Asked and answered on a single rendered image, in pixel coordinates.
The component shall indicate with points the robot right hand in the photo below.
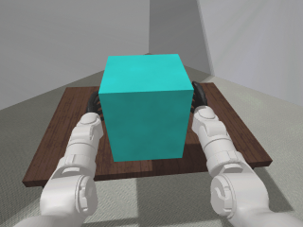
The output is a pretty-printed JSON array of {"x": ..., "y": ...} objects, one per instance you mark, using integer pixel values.
[{"x": 199, "y": 97}]

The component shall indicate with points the table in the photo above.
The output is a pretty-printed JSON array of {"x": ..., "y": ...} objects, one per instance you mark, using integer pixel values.
[{"x": 72, "y": 107}]

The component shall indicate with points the carton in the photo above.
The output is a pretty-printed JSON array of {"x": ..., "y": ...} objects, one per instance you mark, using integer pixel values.
[{"x": 146, "y": 102}]

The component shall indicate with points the robot left forearm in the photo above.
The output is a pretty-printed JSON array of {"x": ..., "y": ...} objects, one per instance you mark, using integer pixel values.
[{"x": 81, "y": 150}]

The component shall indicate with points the robot right forearm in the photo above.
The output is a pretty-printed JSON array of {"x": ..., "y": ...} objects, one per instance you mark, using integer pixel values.
[{"x": 220, "y": 152}]

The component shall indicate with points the robot right upper arm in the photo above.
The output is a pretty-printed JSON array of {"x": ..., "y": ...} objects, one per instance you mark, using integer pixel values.
[{"x": 243, "y": 200}]

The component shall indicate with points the robot left upper arm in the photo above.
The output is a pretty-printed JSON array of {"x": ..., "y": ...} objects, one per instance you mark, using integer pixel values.
[{"x": 65, "y": 202}]

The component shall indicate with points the robot left hand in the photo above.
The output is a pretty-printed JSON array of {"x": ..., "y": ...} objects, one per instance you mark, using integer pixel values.
[{"x": 93, "y": 106}]

